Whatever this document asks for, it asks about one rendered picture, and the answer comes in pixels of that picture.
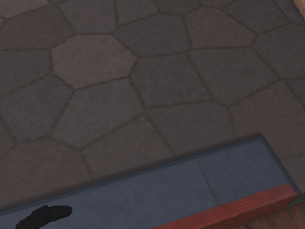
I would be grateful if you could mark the left robot hand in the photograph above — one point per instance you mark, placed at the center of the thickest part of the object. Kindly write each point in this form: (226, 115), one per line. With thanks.
(44, 215)

